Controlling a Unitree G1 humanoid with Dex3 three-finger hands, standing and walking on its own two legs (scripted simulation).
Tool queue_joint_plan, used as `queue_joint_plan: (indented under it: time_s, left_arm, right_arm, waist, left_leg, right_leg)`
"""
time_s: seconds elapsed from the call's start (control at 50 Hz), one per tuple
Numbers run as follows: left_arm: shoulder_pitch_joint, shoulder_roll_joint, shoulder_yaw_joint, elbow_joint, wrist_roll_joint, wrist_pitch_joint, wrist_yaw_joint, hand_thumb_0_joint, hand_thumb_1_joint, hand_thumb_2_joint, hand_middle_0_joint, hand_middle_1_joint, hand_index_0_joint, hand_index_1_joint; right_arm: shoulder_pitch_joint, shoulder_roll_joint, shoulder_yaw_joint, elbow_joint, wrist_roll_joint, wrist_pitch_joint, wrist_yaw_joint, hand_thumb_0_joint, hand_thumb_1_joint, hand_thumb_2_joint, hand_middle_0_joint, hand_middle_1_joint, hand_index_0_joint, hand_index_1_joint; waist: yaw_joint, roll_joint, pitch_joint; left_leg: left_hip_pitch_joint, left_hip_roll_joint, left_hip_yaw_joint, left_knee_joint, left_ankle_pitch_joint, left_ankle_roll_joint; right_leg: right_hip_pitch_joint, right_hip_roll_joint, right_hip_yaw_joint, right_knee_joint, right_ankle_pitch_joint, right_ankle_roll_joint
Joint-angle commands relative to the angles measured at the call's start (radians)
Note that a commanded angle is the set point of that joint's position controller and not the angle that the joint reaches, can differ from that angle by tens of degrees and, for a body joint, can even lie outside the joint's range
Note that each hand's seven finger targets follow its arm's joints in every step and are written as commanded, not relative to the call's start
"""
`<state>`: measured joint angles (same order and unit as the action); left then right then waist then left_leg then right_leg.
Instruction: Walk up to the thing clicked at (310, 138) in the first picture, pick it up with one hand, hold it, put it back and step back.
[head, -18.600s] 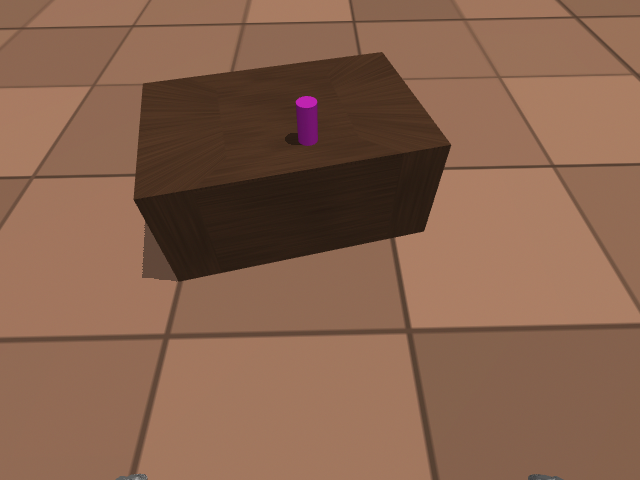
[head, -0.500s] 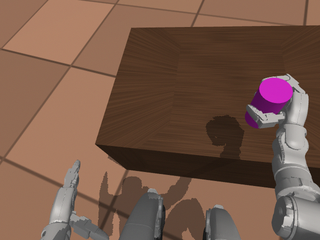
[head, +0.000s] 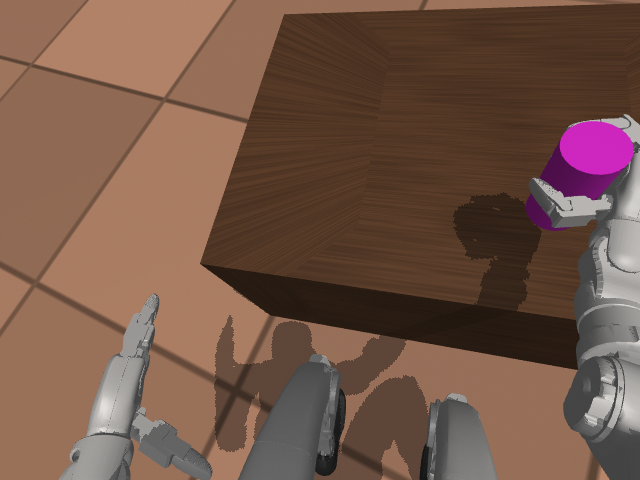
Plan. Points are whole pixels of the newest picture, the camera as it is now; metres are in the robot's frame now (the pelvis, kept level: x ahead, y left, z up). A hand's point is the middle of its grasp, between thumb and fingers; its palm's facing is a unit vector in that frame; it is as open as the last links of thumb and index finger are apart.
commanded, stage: crouch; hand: right
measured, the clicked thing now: (571, 182) +0.48 -0.20 -0.01
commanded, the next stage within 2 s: lower in 0.20 s
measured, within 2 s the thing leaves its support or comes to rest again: rests again in 1.24 s
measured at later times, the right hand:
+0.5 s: hand (563, 181) +0.50 -0.20 -0.03, palm faces +0.21 +0.98 +0.00, open 9.5 cm
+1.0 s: hand (548, 199) +0.50 -0.20 -0.09, palm faces +0.20 +0.98 +0.00, open 9.5 cm
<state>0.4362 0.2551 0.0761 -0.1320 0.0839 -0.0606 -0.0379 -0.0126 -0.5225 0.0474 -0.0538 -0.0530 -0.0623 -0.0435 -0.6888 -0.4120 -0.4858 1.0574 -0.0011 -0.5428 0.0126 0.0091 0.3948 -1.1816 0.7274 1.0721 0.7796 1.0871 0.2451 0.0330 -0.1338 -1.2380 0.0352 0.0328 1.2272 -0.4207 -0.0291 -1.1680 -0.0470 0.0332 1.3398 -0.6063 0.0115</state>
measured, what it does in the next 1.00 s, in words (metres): lowers itself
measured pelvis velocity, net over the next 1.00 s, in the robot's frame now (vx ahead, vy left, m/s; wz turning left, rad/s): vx -0.02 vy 0.00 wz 0.02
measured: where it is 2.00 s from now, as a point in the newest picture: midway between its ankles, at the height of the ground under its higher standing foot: (377, 473)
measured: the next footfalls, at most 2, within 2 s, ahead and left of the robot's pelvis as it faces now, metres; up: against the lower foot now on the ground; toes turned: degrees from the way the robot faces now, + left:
none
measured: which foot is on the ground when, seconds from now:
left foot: down 0.00-1.00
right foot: down 0.00-1.00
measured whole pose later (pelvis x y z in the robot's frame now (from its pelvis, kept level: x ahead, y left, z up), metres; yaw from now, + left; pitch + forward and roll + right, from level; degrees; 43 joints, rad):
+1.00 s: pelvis -0.02 +0.00 -0.05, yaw +1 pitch +31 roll +4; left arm 0.46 0.29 0.08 -0.32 0.10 -0.10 -0.05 -0.01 -0.53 0.05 -0.06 -0.05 -0.06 -0.05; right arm -0.77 -0.56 -0.58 1.17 -0.04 -0.59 0.05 0.01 0.40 -1.18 0.73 1.07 0.78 1.09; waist 0.35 0.04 -0.14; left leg -1.50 0.03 0.06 1.42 -0.45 -0.02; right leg -1.44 -0.06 0.08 1.56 -0.66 0.02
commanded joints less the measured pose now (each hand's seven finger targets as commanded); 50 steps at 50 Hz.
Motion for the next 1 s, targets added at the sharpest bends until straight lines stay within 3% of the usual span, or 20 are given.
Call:
queue_joint_plan:
  time_s: [0.0, 0.02, 0.04, 0.06, 0.08, 0.1, 0.16, 0.22, 0.24, 0.28, 0.32, 0.34, 0.38, 0.4, 0.56, 0.6, 0.66, 0.74, 0.78, 0.98]
  left_arm:
    - [0.082, 0.167, 0.12, -0.181, -0.002, -0.049, 0.024, 0.0, -0.536, 0.045, -0.044, -0.048, -0.052, -0.039]
    - [0.07, 0.178, 0.128, -0.204, -0.003, -0.051, 0.025, 0.0, -0.537, 0.045, -0.044, -0.047, -0.051, -0.039]
    - [0.053, 0.168, 0.117, -0.209, -0.001, -0.053, 0.024, 0.0, -0.536, 0.046, -0.043, -0.047, -0.051, -0.039]
    - [0.076, 0.159, 0.108, -0.181, 0.0, -0.052, 0.022, 0.0, -0.535, 0.044, -0.042, -0.046, -0.051, -0.037]
    - [0.081, 0.167, 0.122, -0.18, -0.003, -0.051, 0.024, 0.0, -0.536, 0.044, -0.043, -0.046, -0.051, -0.038]
    - [0.074, 0.175, 0.12, -0.208, -0.004, -0.052, 0.023, 0.0, -0.54, 0.047, -0.044, -0.046, -0.05, -0.039]
    - [0.058, 0.168, 0.115, -0.231, -0.004, -0.055, 0.023, 0.0, -0.534, 0.042, -0.042, -0.045, -0.051, -0.036]
    - [0.062, 0.153, 0.093, -0.222, -0.005, -0.055, 0.023, 0.0, -0.537, 0.044, -0.042, -0.044, -0.05, -0.036]
    - [0.08, 0.162, 0.106, -0.215, -0.003, -0.053, 0.024, 0.0, -0.534, 0.041, -0.042, -0.045, -0.052, -0.034]
    - [0.075, 0.164, 0.107, -0.213, -0.002, -0.052, 0.023, 0.0, -0.534, 0.04, -0.041, -0.043, -0.051, -0.034]
    - [0.065, 0.156, 0.1, -0.228, 0.001, -0.055, 0.022, 0.0, -0.546, 0.05, -0.048, -0.051, -0.05, -0.049]
    - [0.073, 0.175, 0.125, -0.219, 0.0, -0.056, 0.025, 0.0, -0.547, 0.051, -0.049, -0.051, -0.05, -0.05]
    - [0.069, 0.162, 0.099, -0.227, 0.002, -0.058, 0.022, 0.0, -0.544, 0.044, -0.048, -0.049, -0.05, -0.047]
    - [0.047, 0.161, 0.101, -0.245, 0.002, -0.06, 0.021, 0.0, -0.547, 0.047, -0.049, -0.049, -0.05, -0.048]
    - [0.083, 0.188, 0.131, -0.315, 0.002, -0.077, 0.022, 0.0, -0.549, 0.052, -0.049, -0.052, -0.05, -0.051]
    - [0.09, 0.182, 0.12, -0.291, 0.006, -0.076, 0.02, 0.0, -0.545, 0.049, -0.049, -0.052, -0.051, -0.049]
    - [0.087, 0.202, 0.139, -0.321, 0.007, -0.082, 0.022, 0.0, -0.549, 0.053, -0.049, -0.052, -0.049, -0.051]
    - [0.078, 0.2, 0.133, -0.348, 0.01, -0.087, 0.021, 0.0, -0.548, 0.051, -0.049, -0.051, -0.05, -0.049]
    - [0.076, 0.205, 0.143, -0.347, 0.006, -0.086, 0.019, 0.0, -0.548, 0.05, -0.05, -0.052, -0.052, -0.051]
    - [0.098, 0.21, 0.147, -0.359, 0.006, -0.093, 0.016, 0.0, -0.55, 0.049, -0.05, -0.051, -0.05, -0.051]
  right_arm:
    - [-0.367, -0.227, -0.029, -0.205, 0.005, -0.074, 0.007, 0.0, -0.177, -1.332, 1.295, 1.455, 1.344, 1.455]
    - [-0.38, -0.253, -0.045, -0.226, 0.005, -0.076, 0.006, 0.0, -0.176, -1.335, 1.298, 1.458, 1.346, 1.458]
    - [-0.383, -0.202, -0.013, -0.2, 0.007, -0.074, 0.011, 0.0, -0.169, -1.331, 1.296, 1.456, 1.344, 1.456]
    - [-0.369, -0.187, -0.006, -0.173, 0.006, -0.069, 0.013, 0.0, -0.18, -1.329, 1.297, 1.453, 1.344, 1.454]
    - [-0.377, -0.207, -0.02, -0.184, 0.009, -0.073, 0.014, 0.0, -0.18, -1.34, 1.305, 1.465, 1.353, 1.465]
    - [-0.379, -0.25, -0.044, -0.202, 0.005, -0.078, 0.011, 0.0, -0.194, -1.337, 1.305, 1.46, 1.351, 1.46]
    - [-0.386, -0.213, -0.017, -0.192, 0.004, -0.076, 0.024, 0.0, -0.17, -1.331, 1.299, 1.457, 1.346, 1.458]
    - [-0.395, -0.247, -0.036, -0.187, 0.003, -0.076, 0.027, 0.0, -0.169, -1.331, 1.298, 1.456, 1.345, 1.457]
    - [-0.405, -0.243, -0.033, -0.184, 0.005, -0.077, 0.027, 0.0, -0.154, -1.345, 1.304, 1.472, 1.355, 1.473]
    - [-0.37, -0.237, -0.041, -0.137, 0.004, -0.073, 0.031, 0.0, -0.174, -1.331, 1.302, 1.459, 1.349, 1.459]
    - [-0.418, -0.267, -0.045, -0.177, -0.004, -0.08, 0.028, 0.0, -0.192, -1.341, 1.295, 1.461, 1.345, 1.462]
    - [-0.376, -0.231, -0.042, -0.108, 0.001, -0.077, 0.032, 0.0, -0.18, -1.336, 1.287, 1.455, 1.338, 1.456]
    - [-0.367, -0.263, -0.067, -0.089, -0.001, -0.084, 0.035, 0.0, -0.183, -1.323, 1.277, 1.443, 1.327, 1.443]
    - [-0.375, -0.251, -0.054, -0.075, -0.004, -0.091, 0.037, 0.0, -0.173, -1.337, 1.286, 1.458, 1.339, 1.458]
    - [-0.433, -0.336, -0.092, -0.111, -0.009, -0.124, 0.05, 0.0, -0.159, -1.319, 1.267, 1.436, 1.318, 1.437]
    - [-0.416, -0.333, -0.094, -0.08, -0.012, -0.122, 0.05, 0.0, -0.172, -1.316, 1.264, 1.431, 1.314, 1.431]
    - [-0.43, -0.358, -0.098, -0.102, -0.019, -0.127, 0.048, 0.0, -0.178, -1.325, 1.277, 1.443, 1.327, 1.444]
    - [-0.445, -0.384, -0.115, -0.132, -0.021, -0.126, 0.045, 0.0, -0.168, -1.33, 1.279, 1.449, 1.33, 1.45]
    - [-0.429, -0.364, -0.096, -0.096, -0.022, -0.12, 0.045, 0.0, -0.171, -1.339, 1.273, 1.451, 1.325, 1.451]
    - [-0.43, -0.373, -0.1, -0.094, -0.028, -0.121, 0.038, 0.0, -0.178, -1.353, 1.293, 1.471, 1.346, 1.471]
  waist:
    - [-0.002, -0.204, -0.535]
    - [-0.004, -0.212, -0.564]
    - [0.014, -0.207, -0.544]
    - [0.004, -0.206, -0.509]
    - [0.016, -0.213, -0.495]
    - [0.004, -0.225, -0.526]
    - [0.021, -0.225, -0.553]
    - [0.009, -0.244, -0.559]
    - [0.025, -0.243, -0.551]
    - [0.024, -0.243, -0.528]
    - [0.021, -0.271, -0.557]
    - [0.049, -0.218, -0.521]
    - [0.04, -0.196, -0.503]
    - [0.043, -0.201, -0.501]
    - [0.077, -0.275, -0.596]
    - [0.068, -0.271, -0.558]
    - [0.079, -0.322, -0.594]
    - [0.077, -0.322, -0.618]
    - [0.084, -0.3, -0.591]
    - [0.095, -0.317, -0.58]
  left_leg:
    - [0.391, -0.044, -0.005, -0.083, 0.245, 0.05]
    - [0.402, -0.043, -0.008, -0.082, 0.257, 0.049]
    - [0.385, -0.046, -0.004, -0.082, 0.25, 0.05]
    - [0.351, -0.047, 0.001, -0.079, 0.227, 0.052]
    - [0.327, -0.048, 0.004, -0.077, 0.212, 0.054]
    - [0.339, -0.047, 0.001, -0.074, 0.225, 0.054]
    - [0.364, -0.046, 0.0, -0.07, 0.236, 0.052]
    - [0.349, -0.047, 0.0, -0.06, 0.246, 0.053]
    - [0.343, -0.048, 0.003, -0.061, 0.24, 0.053]
    - [0.306, -0.051, 0.008, -0.054, 0.24, 0.055]
    - [0.319, -0.05, 0.002, -0.049, 0.247, 0.054]
    - [0.307, -0.051, 0.005, -0.048, 0.245, 0.053]
    - [0.314, -0.049, -0.001, -0.037, 0.247, 0.052]
    - [0.304, -0.049, -0.001, -0.029, 0.231, 0.053]
    - [0.282, -0.047, -0.006, 0.011, 0.226, 0.052]
    - [0.253, -0.046, -0.007, 0.021, 0.207, 0.054]
    - [0.199, -0.052, 0.001, 0.039, 0.202, 0.056]
    - [0.237, -0.048, -0.007, 0.053, 0.201, 0.055]
    - [0.224, -0.049, -0.009, 0.048, 0.153, 0.054]
    - [0.16, -0.056, 0.008, 0.091, 0.159, 0.059]
  right_leg:
    - [0.226, 0.034, -0.001, -0.181, 0.356, -0.005]
    - [0.236, 0.033, -0.001, -0.176, 0.367, -0.006]
    - [0.23, 0.032, 0.001, -0.174, 0.361, -0.006]
    - [0.219, 0.031, 0.003, -0.178, 0.347, -0.005]
    - [0.223, 0.028, 0.01, -0.179, 0.347, -0.003]
    - [0.24, 0.027, 0.009, -0.175, 0.366, -0.003]
    - [0.229, 0.028, 0.007, -0.167, 0.355, -0.005]
    - [0.232, 0.028, 0.008, -0.158, 0.382, -0.003]
    - [0.228, 0.028, 0.011, -0.157, 0.373, -0.003]
    - [0.238, 0.024, 0.016, -0.151, 0.402, -0.002]
    - [0.237, 0.027, 0.011, -0.143, 0.399, -0.003]
    - [0.205, 0.024, 0.016, -0.132, 0.384, -0.007]
    - [0.131, 0.027, 0.013, -0.117, 0.354, -0.013]
    - [0.121, 0.028, 0.013, -0.114, 0.339, -0.012]
    - [0.128, 0.027, 0.015, -0.062, 0.333, -0.011]
    - [0.082, 0.029, 0.013, -0.052, 0.31, -0.011]
    - [0.146, 0.021, 0.021, -0.036, 0.351, -0.005]
    - [0.086, 0.024, 0.018, -0.02, 0.315, -0.008]
    - [0.04, 0.026, 0.018, -0.022, 0.244, -0.01]
    - [0.027, 0.024, 0.027, 0.005, 0.269, -0.009]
